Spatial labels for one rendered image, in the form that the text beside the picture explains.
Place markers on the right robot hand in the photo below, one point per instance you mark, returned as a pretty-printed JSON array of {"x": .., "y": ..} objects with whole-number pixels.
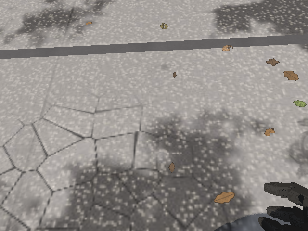
[{"x": 297, "y": 218}]

